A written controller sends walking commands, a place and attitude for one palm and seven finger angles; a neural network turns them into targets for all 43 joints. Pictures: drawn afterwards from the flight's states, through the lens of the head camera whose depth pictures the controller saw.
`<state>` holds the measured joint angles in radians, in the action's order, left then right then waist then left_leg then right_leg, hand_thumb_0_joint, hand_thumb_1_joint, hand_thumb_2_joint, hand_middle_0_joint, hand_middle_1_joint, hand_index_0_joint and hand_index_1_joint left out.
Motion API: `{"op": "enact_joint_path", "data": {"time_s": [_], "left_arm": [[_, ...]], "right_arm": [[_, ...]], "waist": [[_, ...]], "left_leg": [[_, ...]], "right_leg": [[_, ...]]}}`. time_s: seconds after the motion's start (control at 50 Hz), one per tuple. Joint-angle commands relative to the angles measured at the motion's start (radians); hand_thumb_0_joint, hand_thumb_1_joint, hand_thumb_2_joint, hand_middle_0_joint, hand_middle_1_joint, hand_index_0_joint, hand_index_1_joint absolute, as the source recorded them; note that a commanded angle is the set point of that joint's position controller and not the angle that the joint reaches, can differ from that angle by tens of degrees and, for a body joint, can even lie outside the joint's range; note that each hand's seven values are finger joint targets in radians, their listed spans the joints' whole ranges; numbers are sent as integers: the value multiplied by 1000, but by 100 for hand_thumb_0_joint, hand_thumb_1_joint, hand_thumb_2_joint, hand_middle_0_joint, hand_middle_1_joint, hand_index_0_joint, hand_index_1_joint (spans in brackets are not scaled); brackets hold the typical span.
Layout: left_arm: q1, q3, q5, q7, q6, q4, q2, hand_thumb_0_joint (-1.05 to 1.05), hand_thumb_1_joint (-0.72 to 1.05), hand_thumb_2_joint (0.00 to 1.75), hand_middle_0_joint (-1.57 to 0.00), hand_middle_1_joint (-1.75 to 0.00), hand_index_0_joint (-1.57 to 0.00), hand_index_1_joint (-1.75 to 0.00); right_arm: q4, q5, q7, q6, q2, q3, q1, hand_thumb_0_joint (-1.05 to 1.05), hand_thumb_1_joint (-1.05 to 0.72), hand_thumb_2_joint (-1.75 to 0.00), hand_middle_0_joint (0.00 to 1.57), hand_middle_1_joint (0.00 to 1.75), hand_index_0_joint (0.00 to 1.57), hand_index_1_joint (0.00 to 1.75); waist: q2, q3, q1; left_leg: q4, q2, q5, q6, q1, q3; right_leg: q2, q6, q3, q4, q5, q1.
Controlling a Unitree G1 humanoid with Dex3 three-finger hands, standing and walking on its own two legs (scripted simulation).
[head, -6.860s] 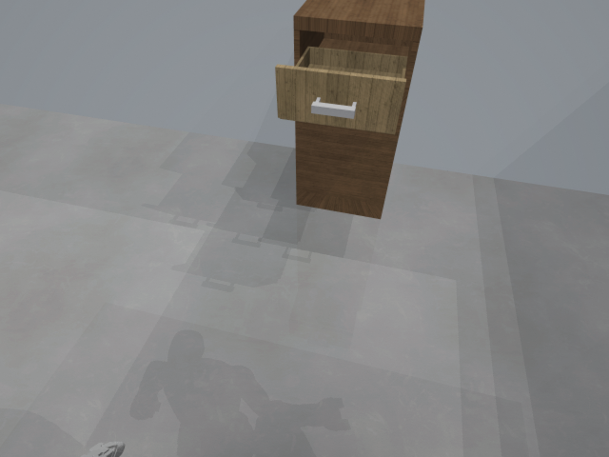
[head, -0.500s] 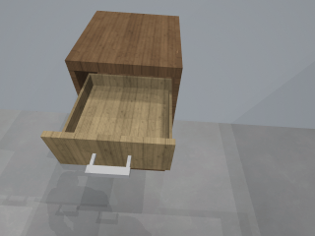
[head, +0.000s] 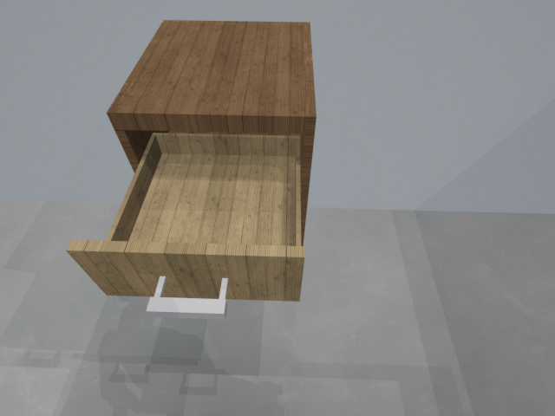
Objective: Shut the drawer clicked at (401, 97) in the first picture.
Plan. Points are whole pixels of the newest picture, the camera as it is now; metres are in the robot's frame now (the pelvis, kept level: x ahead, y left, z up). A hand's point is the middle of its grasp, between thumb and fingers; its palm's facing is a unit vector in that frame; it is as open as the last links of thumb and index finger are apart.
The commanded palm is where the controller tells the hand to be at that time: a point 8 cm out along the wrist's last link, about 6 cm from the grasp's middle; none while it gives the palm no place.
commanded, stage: come to a stop and stand still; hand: left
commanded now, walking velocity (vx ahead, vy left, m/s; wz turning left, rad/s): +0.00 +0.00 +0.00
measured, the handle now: (190, 295) +0.30 +0.17 -0.05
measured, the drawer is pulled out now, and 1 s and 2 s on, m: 0.29 0.29 0.29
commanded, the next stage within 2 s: look again from close up in 1.20 s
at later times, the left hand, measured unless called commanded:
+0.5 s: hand out of the picture +0.01 +0.23 -0.17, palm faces -0.01 -0.98 -0.21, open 7.4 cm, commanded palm none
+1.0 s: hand out of the picture -0.02 +0.21 -0.18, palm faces +0.02 -0.99 -0.16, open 7.4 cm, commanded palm none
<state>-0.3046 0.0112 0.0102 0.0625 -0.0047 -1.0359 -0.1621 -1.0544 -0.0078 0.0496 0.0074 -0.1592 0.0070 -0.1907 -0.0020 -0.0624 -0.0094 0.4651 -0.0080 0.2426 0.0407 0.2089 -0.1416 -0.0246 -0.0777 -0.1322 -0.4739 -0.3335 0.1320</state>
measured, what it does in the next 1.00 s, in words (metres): shifts its weight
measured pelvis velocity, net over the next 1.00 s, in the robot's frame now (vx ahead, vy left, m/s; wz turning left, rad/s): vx -0.01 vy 0.05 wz -0.02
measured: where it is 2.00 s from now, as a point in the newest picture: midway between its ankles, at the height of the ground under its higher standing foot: outside the picture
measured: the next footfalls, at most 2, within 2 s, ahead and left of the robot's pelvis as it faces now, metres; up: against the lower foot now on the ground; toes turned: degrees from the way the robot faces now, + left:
none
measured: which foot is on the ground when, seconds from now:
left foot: down 0.00-1.00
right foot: down 0.00-1.00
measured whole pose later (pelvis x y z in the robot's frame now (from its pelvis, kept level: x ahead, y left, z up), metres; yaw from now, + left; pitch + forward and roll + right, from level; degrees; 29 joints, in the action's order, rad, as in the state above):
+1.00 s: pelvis -0.01 +0.05 +0.00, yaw -1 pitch -1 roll +0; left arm -0.32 -0.02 0.01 0.04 0.00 -1.08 -0.14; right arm -1.10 -0.01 0.03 -0.02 -0.16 -0.02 -0.27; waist -0.03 -0.01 -0.01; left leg 0.46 -0.04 0.28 0.07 0.17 -0.09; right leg 0.02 -0.01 -0.10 -0.46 -0.29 0.15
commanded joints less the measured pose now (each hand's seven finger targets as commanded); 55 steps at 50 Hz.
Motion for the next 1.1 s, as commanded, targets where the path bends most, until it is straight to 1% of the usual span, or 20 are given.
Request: {"op": "enact_joint_path", "data": {"time_s": [0.0, 0.02, 0.04, 0.06, 0.08, 0.1, 0.12, 0.16, 0.18, 0.22, 0.24, 0.26, 0.3, 0.32, 0.4, 0.48, 0.7, 0.84, 0.96, 1.08], "left_arm": [[-75, 22, 13, 20, 36, 95, -158, 0, 90, 90, -20, -30, -20, -30], [-54, 19, 15, 8, 35, 99, -169, 0, 90, 90, -20, -30, -20, -30], [-43, 17, 16, 7, 39, 112, -150, 0, 90, 90, -20, -30, -20, -30], [-28, 17, 19, 5, 42, 132, -145, 0, 90, 90, -20, -30, -20, -30], [-15, 21, 18, 4, 42, 141, -156, 0, 90, 90, -20, -30, -20, -30], [-4, 23, 19, 3, 41, 148, -166, 0, 90, 90, -20, -30, -20, -30], [9, 23, 18, -1, 36, 156, -176, 0, 90, 90, -20, -30, -20, -30], [46, 21, 15, -3, 27, 161, -179, 0, 90, 90, -20, -30, -20, -30], [49, 16, 11, -7, 21, 163, -166, 0, 90, 90, -20, -30, -20, -30], [25, 12, 7, -15, 10, 162, -134, 0, 90, 90, -20, -30, -20, -30], [12, 12, 4, -15, 14, 162, -127, 0, 90, 90, -20, -30, -20, -30], [21, 10, 3, -17, 8, 153, -132, 0, 90, 90, -20, -30, -20, -30], [1, 10, 4, -20, 5, 145, -126, 0, 90, 90, -20, -30, -20, -30], [-1, 8, 4, -23, 3, 141, -126, 0, 90, 90, -20, -30, -20, -30], [-3, 8, 7, -27, 2, 133, -122, 0, 90, 90, -20, -30, -20, -30], [-11, 4, 9, -30, 5, 116, -115, 0, 90, 90, -20, -30, -20, -30], [-60, -7, 5, -23, 17, 39, -89, 0, 90, 90, -20, -30, -20, -30], [-76, -9, 3, -17, 19, 3, -85, 0, 90, 90, -20, -30, -20, -30], [-76, -9, 2, -14, 18, -12, -85, 0, 90, 90, -20, -30, -20, -30], [-68, -8, 1, -14, 15, -20, -87, 0, 90, 90, -20, -30, -20, -30]], "right_arm": [[121, 3, -28, 3, -80, 24, -77, 0, -90, -90, 20, 30, 20, 30], [119, -6, -36, 16, -76, 25, -43, 0, -90, -90, 20, 30, 20, 30], [136, -7, -39, 18, -72, 26, -51, 0, -90, -90, 20, 30, 20, 30], [147, -7, -43, 17, -71, 28, -45, 0, -90, -90, 20, 30, 20, 30], [153, -4, -44, 14, -72, 28, -47, 0, -90, -90, 20, 30, 20, 30], [156, -4, -44, 14, -70, 27, -51, 0, -90, -90, 20, 30, 20, 30], [151, -5, -46, 14, -66, 27, -65, 0, -90, -90, 20, 30, 20, 30], [133, -8, -46, 8, -68, 22, -118, 0, -90, -90, 20, 30, 20, 30], [124, -9, -47, 2, -72, 19, -132, 0, -90, -90, 20, 30, 20, 30], [129, -16, -43, -9, -105, 16, -116, 0, -90, -90, 20, 30, 20, 30], [134, -17, -40, -10, -118, 14, -111, 0, -90, -90, 20, 30, 20, 30], [128, -15, -40, -15, -119, 11, -106, 0, -90, -90, 20, 30, 20, 30], [132, -14, -39, -19, -131, 8, -93, 0, -90, -90, 20, 30, 20, 30], [128, -14, -38, -23, -132, 7, -93, 0, -90, -90, 20, 30, 20, 30], [119, -15, -38, -21, -142, 8, -114, 0, -90, -90, 20, 30, 20, 30], [98, -11, -36, -25, -139, 9, -130, 0, -90, -90, 20, 30, 20, 30], [33, -1, -29, -37, -101, -3, -162, 0, -90, -90, 20, 30, 20, 30], [-2, 3, -22, -43, -96, -4, -152, 0, -90, -90, 20, 30, 20, 30], [-19, 2, -17, -45, -96, -5, -141, 0, -90, -90, 20, 30, 20, 30], [-29, 3, -14, -44, -96, -6, -136, 0, -90, -90, 20, 30, 20, 30]], "waist": [[-123, 62, 23], [-79, 63, 10], [-91, 61, 20], [-72, 38, 25], [-44, 44, 30], [-44, 31, 33], [-33, 18, 35], [-41, -10, 56], [-17, -33, 50], [67, -69, 13], [34, -48, 1], [85, -36, 1], [59, -24, -13], [70, -19, -18], [40, -4, -10], [39, 0, -7], [-15, 19, 5], [-8, 23, 4], [19, 28, 3], [24, 11, -1]], "left_leg": [[234, 66, 72, -7, 119, 101], [262, 54, 130, -10, 125, 99], [306, 60, 154, -12, 142, 111], [351, 54, 163, -19, 164, 118], [352, 54, 167, -23, 166, 122], [329, 55, 164, -27, 155, 117], [272, 53, 149, -34, 114, 95], [137, 45, 70, -32, 20, 92], [80, 53, 40, -24, 12, 114], [-27, 122, 34, 15, 88, 204], [-33, 128, -4, 23, 121, 222], [-67, 132, 9, 27, 152, 249], [-113, 138, 77, 34, 178, 268], [-142, 141, 100, 36, 176, 275], [-175, 131, 225, 33, 172, 276], [-196, 136, 225, 38, 152, 285], [-120, 114, -46, 31, 29, 220], [-88, 116, -229, 27, -29, 199], [-81, 119, -309, 23, -63, 196], [-96, 121, -316, 21, -62, 200]], "right_leg": [[264, 89, 245, 81, 780, -3], [302, 30, 282, 107, 660, 18], [310, -32, 283, 132, 486, 57], [310, -88, 290, 142, 417, 87], [309, -122, 295, 138, 385, 88], [304, -129, 283, 136, 349, 111], [296, -119, 270, 132, 284, 150], [241, -64, 221, 112, 102, 239], [196, -31, 196, 89, 10, 265], [120, 22, 157, 62, -82, 246], [100, 34, 154, 52, -17, 185], [101, 35, 128, 30, -17, 139], [89, 35, 123, 21, -16, 90], [90, 35, 123, 20, -14, 80], [96, 33, 123, 31, -43, 83], [98, 35, 119, 31, -18, 89], [133, 39, 136, 79, 117, 85], [142, 45, 132, 76, 218, 67], [145, 44, 127, 76, 259, 50], [145, 46, 123, 88, 253, 35]]}}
